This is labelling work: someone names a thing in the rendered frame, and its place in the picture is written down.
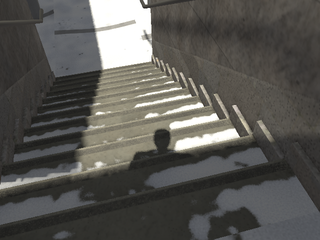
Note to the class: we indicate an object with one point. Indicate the stairs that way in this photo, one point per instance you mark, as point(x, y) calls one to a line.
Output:
point(114, 132)

